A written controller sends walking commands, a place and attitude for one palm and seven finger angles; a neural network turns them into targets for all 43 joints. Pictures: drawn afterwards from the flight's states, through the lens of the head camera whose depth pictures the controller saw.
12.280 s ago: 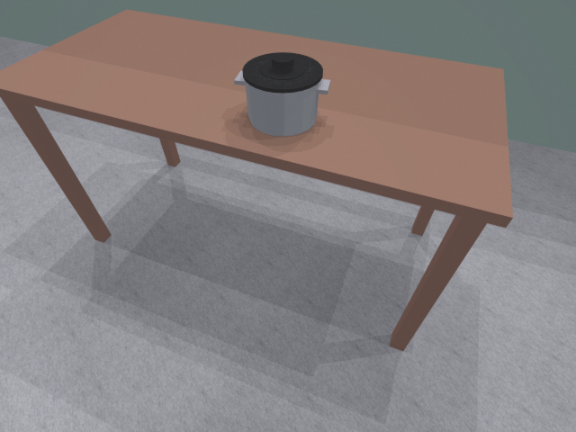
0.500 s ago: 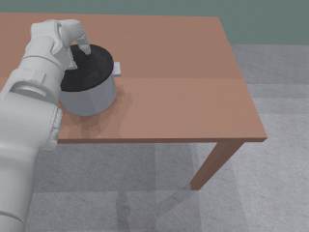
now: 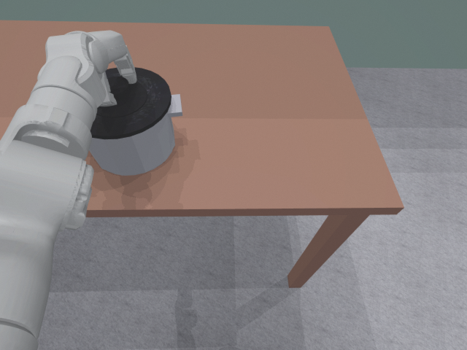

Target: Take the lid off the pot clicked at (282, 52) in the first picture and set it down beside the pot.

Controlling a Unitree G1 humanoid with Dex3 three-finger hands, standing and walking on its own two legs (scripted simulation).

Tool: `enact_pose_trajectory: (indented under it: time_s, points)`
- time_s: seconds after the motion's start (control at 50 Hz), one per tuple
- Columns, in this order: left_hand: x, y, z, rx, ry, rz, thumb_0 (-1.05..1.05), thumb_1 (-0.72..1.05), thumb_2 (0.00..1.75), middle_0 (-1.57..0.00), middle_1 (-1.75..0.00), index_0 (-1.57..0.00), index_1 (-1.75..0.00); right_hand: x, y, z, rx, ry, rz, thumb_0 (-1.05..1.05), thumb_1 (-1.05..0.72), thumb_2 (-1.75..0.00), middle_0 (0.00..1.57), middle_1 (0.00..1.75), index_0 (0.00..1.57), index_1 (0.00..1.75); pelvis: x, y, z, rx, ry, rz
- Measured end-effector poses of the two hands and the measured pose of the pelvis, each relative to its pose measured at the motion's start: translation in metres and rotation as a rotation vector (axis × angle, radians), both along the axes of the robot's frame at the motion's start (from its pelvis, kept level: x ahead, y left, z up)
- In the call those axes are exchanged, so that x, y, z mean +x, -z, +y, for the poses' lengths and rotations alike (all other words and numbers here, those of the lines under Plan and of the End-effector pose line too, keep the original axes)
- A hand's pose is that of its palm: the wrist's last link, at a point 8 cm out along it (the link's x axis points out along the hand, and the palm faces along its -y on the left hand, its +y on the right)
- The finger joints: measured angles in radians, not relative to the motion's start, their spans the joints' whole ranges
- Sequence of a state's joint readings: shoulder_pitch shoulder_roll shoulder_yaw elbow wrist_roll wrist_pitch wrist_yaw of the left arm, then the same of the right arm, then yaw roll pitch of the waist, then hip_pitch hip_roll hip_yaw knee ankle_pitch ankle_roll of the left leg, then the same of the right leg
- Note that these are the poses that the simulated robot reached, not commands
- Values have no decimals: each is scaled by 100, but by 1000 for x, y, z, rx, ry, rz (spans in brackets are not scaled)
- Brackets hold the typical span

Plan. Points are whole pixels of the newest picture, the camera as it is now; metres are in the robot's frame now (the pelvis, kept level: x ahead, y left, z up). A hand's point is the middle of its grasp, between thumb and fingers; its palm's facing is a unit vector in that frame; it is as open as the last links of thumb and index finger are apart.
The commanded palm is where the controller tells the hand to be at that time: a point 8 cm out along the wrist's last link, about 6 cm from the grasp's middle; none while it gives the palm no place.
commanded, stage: lower the open fingers around the knob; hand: left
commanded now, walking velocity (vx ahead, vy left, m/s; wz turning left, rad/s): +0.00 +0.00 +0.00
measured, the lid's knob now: (115, 88) +0.55 +0.16 +0.14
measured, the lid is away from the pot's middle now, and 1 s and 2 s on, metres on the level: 0.00 0.00 0.00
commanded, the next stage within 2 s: close the fingers and squeeze the knob in 0.18 s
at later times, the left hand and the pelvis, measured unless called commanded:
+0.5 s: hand (106, 89) +0.51 +0.16 +0.16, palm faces -0.41 -0.08 -0.91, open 10.1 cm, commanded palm +0.53 +0.16 +0.21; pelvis +0.00 +0.00 +0.00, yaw +0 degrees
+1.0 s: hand (107, 89) +0.52 +0.16 +0.16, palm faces -0.42 -0.06 -0.91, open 8.4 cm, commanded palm +0.53 +0.15 +0.21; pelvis +0.01 +0.00 +0.00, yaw +0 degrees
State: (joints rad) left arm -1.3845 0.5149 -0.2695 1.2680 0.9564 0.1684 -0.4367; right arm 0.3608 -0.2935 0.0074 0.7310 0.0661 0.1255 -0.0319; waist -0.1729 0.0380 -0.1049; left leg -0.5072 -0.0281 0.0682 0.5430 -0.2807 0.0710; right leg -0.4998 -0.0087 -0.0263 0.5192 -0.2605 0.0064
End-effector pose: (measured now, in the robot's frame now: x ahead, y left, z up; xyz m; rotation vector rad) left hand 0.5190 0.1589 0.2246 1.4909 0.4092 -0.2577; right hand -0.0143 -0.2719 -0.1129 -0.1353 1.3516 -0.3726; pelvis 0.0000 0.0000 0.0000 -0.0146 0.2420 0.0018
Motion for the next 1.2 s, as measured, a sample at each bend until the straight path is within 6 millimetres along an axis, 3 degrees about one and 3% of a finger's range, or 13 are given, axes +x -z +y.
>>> enact_pose_trajectory:
  time_s: [0.32,0.52,0.7,0.92,1.2]
  points:
    - [-3,1,1,-3,7,-4,0,-30,147,-83,-11,-83,-11,7,0,1,-1,-11,-23,0,-91,-89,20,30,21,29,-1,0,1,0,-1,-4]
    - [-1,5,2,-11,6,2,0,-8,104,-53,-71,-55,-70,1,-1,2,-5,0,-13,0,-91,-89,21,30,21,29,-1,0,2,-1,2,-2]
    - [3,8,3,2,15,6,0,4,92,-46,-94,-50,-94,-5,-3,4,-3,10,11,0,-91,-89,20,30,21,29,2,-1,3,-2,1,4]
    - [3,9,1,9,24,7,0,15,88,-48,-103,-53,-104,3,0,7,20,-3,12,0,-91,-89,20,30,21,29,6,-2,3,-1,-4,0]
    - [3,8,0,5,17,13,2,22,75,-59,-108,-55,-103,23,0,3,15,-28,-25,0,-91,-89,20,30,21,29,7,-2,2,0,-7,1]
